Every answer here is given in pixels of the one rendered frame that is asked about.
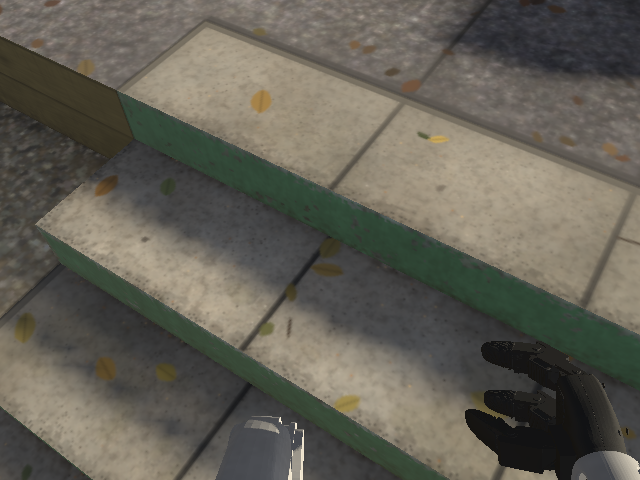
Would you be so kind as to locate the stairs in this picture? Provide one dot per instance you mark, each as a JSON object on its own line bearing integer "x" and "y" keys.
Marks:
{"x": 200, "y": 285}

